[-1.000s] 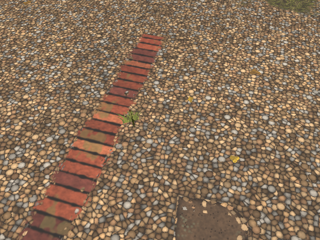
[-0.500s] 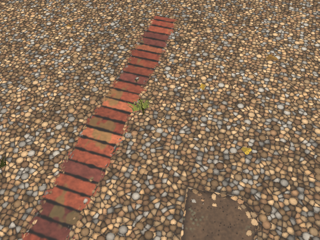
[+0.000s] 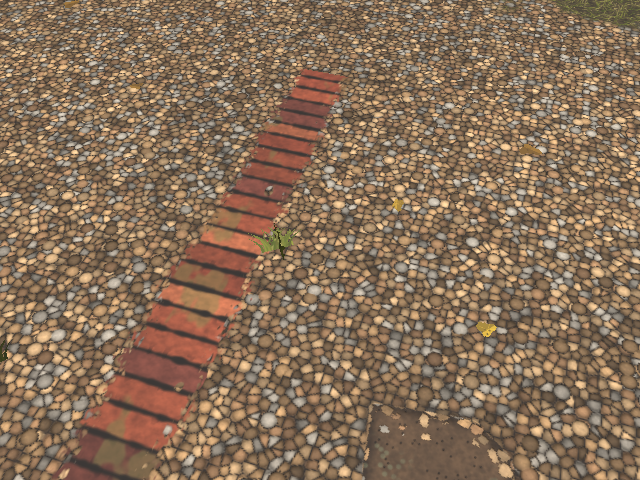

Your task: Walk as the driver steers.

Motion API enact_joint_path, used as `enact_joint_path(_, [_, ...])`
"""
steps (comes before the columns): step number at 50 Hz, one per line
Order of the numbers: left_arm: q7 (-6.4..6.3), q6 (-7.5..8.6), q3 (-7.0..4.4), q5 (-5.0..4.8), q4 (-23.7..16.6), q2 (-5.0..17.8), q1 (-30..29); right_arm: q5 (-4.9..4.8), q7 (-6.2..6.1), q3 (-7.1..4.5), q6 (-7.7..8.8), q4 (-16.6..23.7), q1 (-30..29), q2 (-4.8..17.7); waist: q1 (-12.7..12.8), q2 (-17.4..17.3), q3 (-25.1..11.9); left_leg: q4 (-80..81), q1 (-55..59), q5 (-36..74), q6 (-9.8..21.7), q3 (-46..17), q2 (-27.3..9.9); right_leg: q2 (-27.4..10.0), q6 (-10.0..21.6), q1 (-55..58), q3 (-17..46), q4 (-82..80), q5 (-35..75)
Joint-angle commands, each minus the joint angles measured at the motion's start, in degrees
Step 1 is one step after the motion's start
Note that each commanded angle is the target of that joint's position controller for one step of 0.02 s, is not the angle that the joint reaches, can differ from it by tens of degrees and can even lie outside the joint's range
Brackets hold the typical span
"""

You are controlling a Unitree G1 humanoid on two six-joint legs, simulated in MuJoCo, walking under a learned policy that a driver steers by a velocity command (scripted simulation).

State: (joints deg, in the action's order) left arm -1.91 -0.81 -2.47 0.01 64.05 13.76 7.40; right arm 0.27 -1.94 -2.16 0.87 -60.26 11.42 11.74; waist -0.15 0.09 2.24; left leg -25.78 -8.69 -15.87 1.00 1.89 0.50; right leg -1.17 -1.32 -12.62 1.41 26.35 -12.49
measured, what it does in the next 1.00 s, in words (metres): walks ahead: left foot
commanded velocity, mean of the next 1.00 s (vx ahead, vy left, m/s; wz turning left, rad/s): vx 0.16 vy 0.00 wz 0.00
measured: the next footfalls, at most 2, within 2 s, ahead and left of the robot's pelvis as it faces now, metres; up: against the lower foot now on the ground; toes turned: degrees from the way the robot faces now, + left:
left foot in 0.86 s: +0.34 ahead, +0.07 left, +0.00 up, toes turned +1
right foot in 1.16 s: +0.27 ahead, -0.15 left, +0.00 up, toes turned -2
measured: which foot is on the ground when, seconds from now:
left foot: down 0.00-0.48, up 0.50-0.84, down 0.86-1.00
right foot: down 0.00-0.88, up 0.90-1.00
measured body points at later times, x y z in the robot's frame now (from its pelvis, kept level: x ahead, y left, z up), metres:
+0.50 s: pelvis +0.05 -0.04 -0.01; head +0.05 -0.05 +0.44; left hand +0.08 +0.23 -0.15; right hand +0.02 -0.29 -0.17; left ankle -0.02 +0.10 -0.73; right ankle +0.03 -0.13 -0.74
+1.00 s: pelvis +0.20 -0.01 -0.01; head +0.23 +0.00 +0.44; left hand +0.22 +0.24 -0.17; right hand +0.34 -0.26 -0.13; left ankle +0.30 +0.07 -0.74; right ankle +0.10 -0.14 -0.68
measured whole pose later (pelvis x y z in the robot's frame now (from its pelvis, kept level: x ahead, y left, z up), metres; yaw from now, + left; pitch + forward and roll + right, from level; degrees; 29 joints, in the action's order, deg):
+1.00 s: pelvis +0.20 -0.01 -0.01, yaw -2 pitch +0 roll +0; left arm -2.1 1.1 -2.0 -0.5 61.8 13.2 13.8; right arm 0.7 0.5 -1.7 2.8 -55.1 3.1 11.7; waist 1.3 1.2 3.0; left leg -28.0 -22.0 -6.3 3.6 3.5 1.7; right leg -0.8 -2.4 -17.9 1.4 57.7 -33.0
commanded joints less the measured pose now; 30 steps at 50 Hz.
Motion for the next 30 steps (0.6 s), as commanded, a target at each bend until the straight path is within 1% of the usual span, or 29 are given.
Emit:
enact_joint_path(1, [-0.4, 0.59, -0.66, 0.0, -1.3, 5.8, -0.4, 0.05, -0.3, -1.09, -0.22, 1.0, 2.6, 5.8, -0.4, 0.8, -1.5, 4.6, -1.8, 7.7, 0.7, -2.2, -2.8, -1.2, 2.4, 2.0, 1.2, -3.2, 9.5])
enact_joint_path(10, [-0.62, 0.78, -0.37, 0.02, -0.5, 5.2, 0.8, 0.09, -0.51, -0.9, -0.33, 0.0, 3.2, 5.6, 0.0, 0.0, -0.2, 4.6, -3.3, 4.3, -0.1, -1.4, -2.4, -0.9, 2.8, 1.2, 1.3, -3.4, 6.7])
enact_joint_path(11, [-0.64, 0.7, -0.26, -0.01, 0.0, 4.6, 1.8, 0.02, -0.58, -0.84, -0.39, -0.7, 4.5, 5.3, 0.0, -0.1, -1.4, 4.8, -3.0, -1.7, 0.0, -0.9, -1.9, -0.2, 3.0, 1.5, 0.7, -3.5, 0.3])
enact_joint_path(12, [-0.73, 0.57, -0.51, -0.34, 0.1, 5.1, 2.1, -0.35, -0.72, -1.12, -0.51, -0.8, 4.8, 6.0, 0.0, -0.4, -0.4, 4.5, -4.2, -10.0, 0.7, -0.8, -1.4, 0.8, 3.5, 0.0, 0.0, -2.6, -9.5])
enact_joint_path(13, [-0.79, 0.61, -0.83, -0.66, -0.1, 5.8, 2.4, -0.65, -0.93, -1.43, -0.54, -0.3, 4.4, 6.9, 0.0, -1.1, 1.3, 4.3, -5.9, -18.5, 1.9, -1.7, -1.8, 1.5, 4.3, -2.7, -0.5, -1.5, -19.4])
enact_joint_path(14, [-0.77, 0.95, -0.93, -0.71, -0.6, 5.9, 2.0, -0.86, -1.05, -1.54, -0.31, 0.1, 4.5, 7.2, -0.2, -1.4, 3.4, 4.8, -7.9, -24.6, 3.0, -3.4, -2.8, 1.3, 5.0, -5.7, 0.0, -1.0, -25.0])
enact_joint_path(15, [-0.62, 1.63, -0.91, -0.81, -1.3, 5.3, 1.6, -1.13, -1.04, -1.64, 0.24, 0.3, 5.4, 7.4, -0.5, -1.9, 5.0, 5.5, -8.6, -27.3, 4.2, -5.7, -4.3, 0.9, 5.5, -7.9, 0.5, -0.2, -26.0])
enact_joint_path(16, [-0.33, 2.5, -0.85, -0.96, -1.8, 4.6, 1.2, -1.46, -0.91, -1.84, 0.99, 0.1, 7.0, 7.8, -1.0, -2.8, 5.7, 6.5, -7.6, -28.1, 5.6, -8.9, -6.4, 0.6, 5.5, -9.8, 0.4, 1.7, -24.0])
enact_joint_path(17, [0.07, 3.38, -0.8, -1.05, -2.3, 3.8, 0.4, -1.69, -0.73, -2.19, 1.69, -0.4, 9.0, 8.6, -1.7, -4.5, 5.5, 8.4, -5.2, -29.0, 7.3, -13.1, -9.4, 0.9, 5.1, -12.2, -0.8, 5.0, -20.3])
enact_joint_path(18, [0.59, 4.13, -0.64, -1.21, -3.0, 2.4, -0.4, -1.79, -0.51, -2.72, 2.18, -0.9, 10.8, 10.0, -1.9, -7.6, 5.1, 11.7, -2.9, -30.4, 9.4, -18.8, -13.5, 1.8, 4.5, -13.9, -3.5, 10.1, -15.2])
enact_joint_path(19, [1.12, 4.65, -0.5, -1.47, -3.4, 1.6, -0.5, -1.86, -0.34, -3.17, 2.52, -0.8, 10.3, 11.1, -1.3, -10.1, 5.5, 14.4, -3.4, -30.5, 11.5, -23.9, -17.5, 1.3, 4.7, -14.0, -4.4, 14.4, -11.1])
enact_joint_path(20, [1.51, 5.02, -0.55, -1.57, -3.5, 1.7, -0.1, -1.81, -0.15, -3.08, 2.78, -0.2, 9.2, 10.5, -0.5, -9.2, 6.2, 15.2, -5.7, -29.0, 11.9, -25.0, -18.6, 0.3, 5.6, -12.5, -3.7, 15.5, -11.1])
enact_joint_path(21, [1.73, 5.28, -0.57, -1.77, -3.1, 1.5, 1.7, -1.87, 0.07, -2.93, 2.95, 0.7, 7.2, 10.1, 1.0, -8.8, 6.5, 14.6, -8.0, -27.4, 11.1, -23.0, -17.7, 0.4, 6.5, -9.4, -4.1, 13.1, -12.5])
enact_joint_path(22, [1.78, 5.48, -0.53, -2.06, -1.8, 0.9, 5.7, -2.23, 0.37, -2.82, 3.0, 1.8, 4.2, 10.1, 3.5, -9.0, 6.9, 12.1, -12.3, -25.1, 9.4, -19.0, -15.4, 1.0, 7.2, -2.4, -5.0, 6.6, -12.5])
enact_joint_path(23, [1.67, 5.6, -1.13, -2.02, 0.4, 2.0, 10.9, -2.42, 0.59, -2.62, 2.97, 3.1, 1.5, 9.5, 5.8, -6.9, 6.4, 7.5, -17.0, -19.8, 7.2, -13.8, -11.5, 1.7, 7.2, 6.5, -4.6, 1.2, -9.4])
enact_joint_path(24, [1.45, 5.83, -2.38, -1.59, 2.2, 5.9, 17.4, -2.24, 0.78, -1.97, 3.4, 4.6, -1.0, 7.3, 7.9, 0.9, 4.6, -5.9, -23.5, -8.9, 3.8, -6.0, -6.0, -4.0, 9.1, 14.6, 5.9, -4.0, -10.7])
enact_joint_path(25, [1.9, 6.2, -4.17, -1.66, 3.7, 12.8, 25.5, -1.86, 0.64, -1.48, 4.49, 7.2, -2.2, 4.8, 9.5, 16.6, 1.0, -26.8, -33.7, -7.7, 0.1, 2.7, 0.8, -16.0, 15.8, 23.2, 28.7, -13.4, -14.3])
enact_joint_path(26, [2.38, 7.14, -2.91, -0.41, 3.1, 10.4, 24.9, -2.38, 0.67, -1.71, 5.4, 8.0, -3.3, 5.9, 8.4, 13.7, 0.3, -39.7, -39.8, -15.6, 0.7, -3.9, 0.6, -21.2, 19.2, 23.6, 39.4, -15.9, -12.2])
enact_joint_path(27, [2.41, 7.85, -1.85, -0.31, 1.7, 7.1, 20.9, -3.29, 1.23, -1.76, 5.93, 7.6, -1.7, 6.0, 5.4, 8.0, 2.3, -46.2, -43.7, -12.3, 2.2, -6.6, -2.4, -20.7, 18.1, 23.3, 34.5, -14.4, -9.0])
enact_joint_path(28, [2.6, 8.06, -1.18, -0.26, 0.2, 5.4, 17.5, -3.15, 1.57, -1.74, 6.17, 6.7, -0.4, 5.9, 3.7, 5.3, 2.6, -47.3, -43.6, -7.9, 3.0, -6.1, -4.0, -18.3, 16.0, 21.7, 27.1, -13.4, 0.1])
enact_joint_path(29, [2.74, 7.85, -0.73, -0.24, -0.8, 5.1, 15.0, -2.48, 1.63, -2.16, 6.22, 6.4, -0.4, 6.5, 2.2, 3.3, 3.1, -45.0, -42.6, -4.4, 3.0, -5.3, -5.4, -16.6, 14.3, 19.6, 20.6, -12.9, 12.0])
enact_joint_path(30, [2.58, 7.35, -0.1, -0.16, -1.3, 3.6, 14.0, -1.87, 1.71, -2.69, 5.99, 6.4, -0.9, 7.2, 1.5, 3.2, 2.7, -41.4, -39.1, -2.1, 2.7, -4.2, -6.3, -14.4, 12.3, 17.4, 14.2, -12.4, 23.0])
